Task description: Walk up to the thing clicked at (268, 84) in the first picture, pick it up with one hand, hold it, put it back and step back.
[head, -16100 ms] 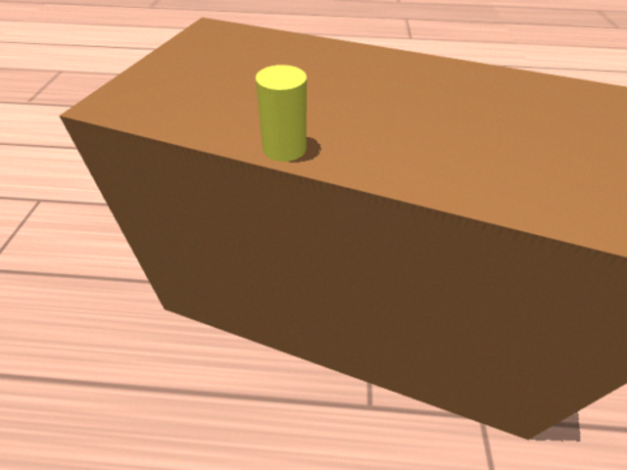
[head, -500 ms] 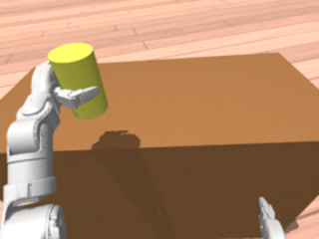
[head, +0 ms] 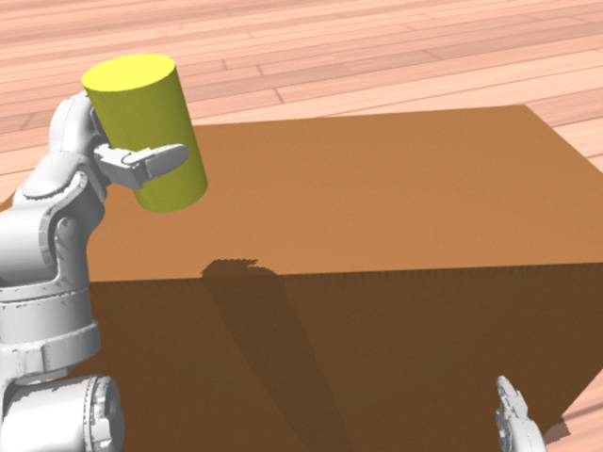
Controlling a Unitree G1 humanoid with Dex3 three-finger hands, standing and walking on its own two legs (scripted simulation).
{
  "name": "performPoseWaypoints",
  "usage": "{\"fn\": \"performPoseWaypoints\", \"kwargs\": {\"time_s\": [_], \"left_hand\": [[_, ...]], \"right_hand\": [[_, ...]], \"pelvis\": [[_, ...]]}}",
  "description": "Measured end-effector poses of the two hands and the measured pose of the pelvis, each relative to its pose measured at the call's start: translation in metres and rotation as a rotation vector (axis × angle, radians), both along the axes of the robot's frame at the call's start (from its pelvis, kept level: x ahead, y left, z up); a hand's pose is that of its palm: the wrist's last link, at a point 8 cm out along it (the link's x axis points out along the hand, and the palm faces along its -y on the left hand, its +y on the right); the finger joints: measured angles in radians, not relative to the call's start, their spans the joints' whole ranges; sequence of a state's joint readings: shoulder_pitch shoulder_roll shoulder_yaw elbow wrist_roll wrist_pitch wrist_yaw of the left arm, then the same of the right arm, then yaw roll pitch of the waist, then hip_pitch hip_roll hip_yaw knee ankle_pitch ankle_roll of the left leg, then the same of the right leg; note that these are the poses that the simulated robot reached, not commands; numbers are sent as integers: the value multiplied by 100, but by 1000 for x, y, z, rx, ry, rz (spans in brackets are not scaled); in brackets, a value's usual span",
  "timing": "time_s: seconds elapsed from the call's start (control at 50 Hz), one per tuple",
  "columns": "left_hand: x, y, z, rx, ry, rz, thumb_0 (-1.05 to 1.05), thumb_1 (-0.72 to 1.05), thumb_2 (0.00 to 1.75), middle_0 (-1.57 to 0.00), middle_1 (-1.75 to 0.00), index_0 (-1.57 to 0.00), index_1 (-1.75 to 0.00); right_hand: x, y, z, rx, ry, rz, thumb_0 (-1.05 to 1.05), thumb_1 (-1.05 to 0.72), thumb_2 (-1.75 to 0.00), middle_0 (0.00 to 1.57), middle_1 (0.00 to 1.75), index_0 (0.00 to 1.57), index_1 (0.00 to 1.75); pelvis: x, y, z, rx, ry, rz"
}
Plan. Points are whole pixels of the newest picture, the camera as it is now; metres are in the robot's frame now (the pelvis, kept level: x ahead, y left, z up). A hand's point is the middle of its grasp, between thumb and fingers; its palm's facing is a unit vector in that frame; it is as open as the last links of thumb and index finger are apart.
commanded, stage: lift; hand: left
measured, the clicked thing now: (153, 137) +0.36 +0.16 +0.30
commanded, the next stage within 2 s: hold in 0.10 s
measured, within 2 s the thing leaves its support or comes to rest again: neither
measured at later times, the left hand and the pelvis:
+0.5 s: hand (133, 129) +0.33 +0.17 +0.32, palm faces +0.12 -0.99 -0.02, open 11.4 cm; pelvis +0.00 +0.00 +0.00, yaw +0 degrees
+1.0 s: hand (140, 126) +0.33 +0.15 +0.33, palm faces +0.11 -0.99 -0.02, open 11.5 cm; pelvis -0.01 +0.00 +0.00, yaw +0 degrees
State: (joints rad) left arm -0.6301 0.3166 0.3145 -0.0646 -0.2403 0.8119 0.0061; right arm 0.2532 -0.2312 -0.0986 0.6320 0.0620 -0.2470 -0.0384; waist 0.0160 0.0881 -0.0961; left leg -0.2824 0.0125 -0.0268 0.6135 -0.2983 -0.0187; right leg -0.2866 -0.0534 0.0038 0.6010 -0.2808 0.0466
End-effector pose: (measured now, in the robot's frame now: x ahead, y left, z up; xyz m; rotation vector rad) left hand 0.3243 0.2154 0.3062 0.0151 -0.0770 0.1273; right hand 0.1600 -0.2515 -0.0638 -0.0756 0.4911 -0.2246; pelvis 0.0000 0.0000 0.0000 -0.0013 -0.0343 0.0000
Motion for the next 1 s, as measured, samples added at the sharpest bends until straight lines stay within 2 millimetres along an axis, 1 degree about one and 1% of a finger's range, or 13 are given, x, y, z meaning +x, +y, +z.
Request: {"fn": "performPoseWaypoints", "kwargs": {"time_s": [0.08, 0.2, 0.36, 0.52, 0.64, 0.78, 1.0], "left_hand": [[-3, 3, 4, 0, 11, 4, -1, -56, 111, -63, -98, -63, -99], [-8, 5, 3, 5, 27, 5, -1, -57, 111, -63, -98, -63, -99], [-14, 5, 5, 6, 21, -5, -1, -56, 111, -63, -98, -63, -99], [-19, 1, 21, 12, -12, -3, -1, -56, 111, -63, -99, -63, -99], [-18, 0, 32, 7, -10, -3, -1, -57, 112, -63, -99, -63, -99], [-18, -4, 30, 17, 17, -13, -1, -57, 112, -63, -99, -63, -99], [-26, -10, 24, 13, 17, -17, -1, -57, 112, -63, -99, -63, -99]], "right_hand": [[-1, 3, 0, 7, -4, 11, -1, 54, -5, 5, 5, 5, 5], [-2, 8, 0, 17, -12, 24, -1, 54, -5, 5, 5, 5, 5], [-1, 9, 2, 12, -25, 25, -1, 54, -5, 5, 5, 5, 5], [4, 7, 3, 16, -51, 16, -1, 54, -5, 5, 5, 5, 5], [4, 7, 2, 22, -50, 22, -1, 54, -6, 5, 5, 5, 5], [1, 10, 2, 36, -52, 32, -1, 54, -5, 5, 5, 5, 5], [-1, 7, 2, 39, -52, 24, -1, 54, -6, 5, 5, 5, 5]], "pelvis": [[-2, 2, 0, 0, -1, 0], [-4, 3, 0, 0, -2, -1], [-4, 5, -1, -3, -3, -2], [-3, 5, -1, -2, -8, -1], [-4, 5, -2, 0, -8, 1], [-5, 5, -1, 1, -7, -3], [-8, 4, -2, 1, -12, -5]]}}
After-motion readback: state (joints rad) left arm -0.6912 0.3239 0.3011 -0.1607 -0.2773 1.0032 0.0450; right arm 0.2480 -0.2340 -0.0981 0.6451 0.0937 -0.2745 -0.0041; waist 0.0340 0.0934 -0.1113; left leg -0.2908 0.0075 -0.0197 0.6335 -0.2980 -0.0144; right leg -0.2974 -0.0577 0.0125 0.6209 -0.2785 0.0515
